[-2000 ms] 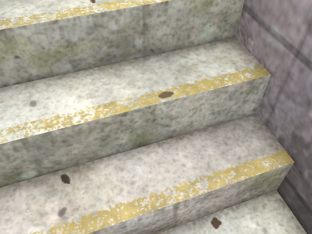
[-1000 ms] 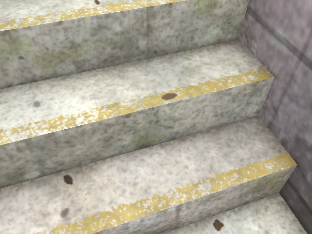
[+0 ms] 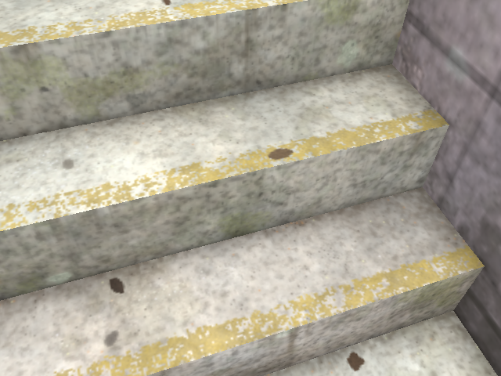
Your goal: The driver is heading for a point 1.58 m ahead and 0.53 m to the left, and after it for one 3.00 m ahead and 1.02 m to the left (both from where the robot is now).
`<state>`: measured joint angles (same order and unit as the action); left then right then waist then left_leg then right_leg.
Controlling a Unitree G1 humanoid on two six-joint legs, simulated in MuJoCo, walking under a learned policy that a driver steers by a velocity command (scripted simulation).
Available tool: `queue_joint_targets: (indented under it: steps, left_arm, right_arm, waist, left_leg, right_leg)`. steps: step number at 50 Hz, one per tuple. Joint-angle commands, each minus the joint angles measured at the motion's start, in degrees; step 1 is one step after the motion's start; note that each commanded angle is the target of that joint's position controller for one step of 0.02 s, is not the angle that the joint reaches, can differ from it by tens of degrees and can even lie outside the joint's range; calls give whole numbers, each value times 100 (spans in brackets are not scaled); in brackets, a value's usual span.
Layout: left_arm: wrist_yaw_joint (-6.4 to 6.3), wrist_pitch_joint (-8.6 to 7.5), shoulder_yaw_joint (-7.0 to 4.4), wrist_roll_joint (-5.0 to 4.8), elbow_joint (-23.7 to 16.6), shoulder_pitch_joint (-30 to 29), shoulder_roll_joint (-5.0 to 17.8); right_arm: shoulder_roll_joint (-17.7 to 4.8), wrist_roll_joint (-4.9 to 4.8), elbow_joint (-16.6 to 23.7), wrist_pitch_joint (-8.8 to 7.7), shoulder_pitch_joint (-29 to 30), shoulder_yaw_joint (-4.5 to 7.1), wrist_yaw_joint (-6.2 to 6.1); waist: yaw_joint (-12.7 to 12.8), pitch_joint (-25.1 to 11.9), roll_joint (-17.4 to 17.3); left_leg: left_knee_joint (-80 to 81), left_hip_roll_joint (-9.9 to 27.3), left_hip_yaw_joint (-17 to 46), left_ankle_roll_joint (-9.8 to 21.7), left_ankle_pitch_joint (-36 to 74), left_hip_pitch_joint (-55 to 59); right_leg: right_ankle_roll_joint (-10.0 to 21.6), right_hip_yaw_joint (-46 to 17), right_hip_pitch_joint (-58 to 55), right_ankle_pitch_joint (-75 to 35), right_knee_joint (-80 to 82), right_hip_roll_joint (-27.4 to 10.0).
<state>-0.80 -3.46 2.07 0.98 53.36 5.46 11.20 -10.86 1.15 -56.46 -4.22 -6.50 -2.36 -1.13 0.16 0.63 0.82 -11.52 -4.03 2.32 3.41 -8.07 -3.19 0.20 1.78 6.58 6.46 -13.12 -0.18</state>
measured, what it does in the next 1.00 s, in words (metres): stands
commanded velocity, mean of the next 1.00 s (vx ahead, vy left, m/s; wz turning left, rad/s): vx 0.50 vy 0.00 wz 0.00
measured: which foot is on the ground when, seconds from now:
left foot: down 0.00-1.00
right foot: down 0.00-1.00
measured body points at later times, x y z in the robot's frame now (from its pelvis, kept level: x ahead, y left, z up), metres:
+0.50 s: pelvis +0.00 +0.01 +0.00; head +0.01 +0.01 +0.45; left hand +0.14 +0.23 -0.13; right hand +0.13 -0.22 -0.13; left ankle -0.02 +0.08 -0.75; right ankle +0.01 -0.12 -0.75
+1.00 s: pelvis +0.01 +0.01 +0.00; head +0.01 +0.02 +0.45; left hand +0.15 +0.24 -0.13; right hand +0.14 -0.22 -0.13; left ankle -0.02 +0.08 -0.75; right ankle +0.01 -0.12 -0.75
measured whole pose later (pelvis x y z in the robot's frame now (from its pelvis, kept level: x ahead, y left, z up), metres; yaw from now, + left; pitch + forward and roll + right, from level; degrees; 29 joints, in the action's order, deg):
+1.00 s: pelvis +0.01 +0.01 +0.00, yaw +1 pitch +0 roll +0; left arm -0.8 -3.2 2.0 0.9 52.5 5.4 12.2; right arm -11.8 1.2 -55.1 -4.3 -6.0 -3.0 -1.0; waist 0.4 0.3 1.0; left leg -11.5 -5.0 2.9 4.2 -8.3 -3.1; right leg -0.9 1.4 6.7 7.3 -13.9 -1.3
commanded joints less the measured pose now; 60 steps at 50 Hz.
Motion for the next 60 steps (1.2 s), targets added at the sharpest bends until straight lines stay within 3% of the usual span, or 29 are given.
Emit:
queue_joint_targets:
  steps: [1,60]
  left_arm:
    - [-11,-72,-92,-3,-347,-263,485]
    - [-10,-38,-106,-15,-451,-275,613]
  right_arm:
    - [-547,-1,302,-69,191,94,-11]
    - [-686,5,471,-76,263,46,3]
  waist:
    - [2,-366,-72]
    - [26,-433,-78]
  left_leg:
    - [72,1105,765,85,1073,55]
    - [12,1081,854,75,1441,146]
  right_leg:
    - [101,-649,-102,-585,104,-816]
    - [4,-607,-71,-610,-17,-828]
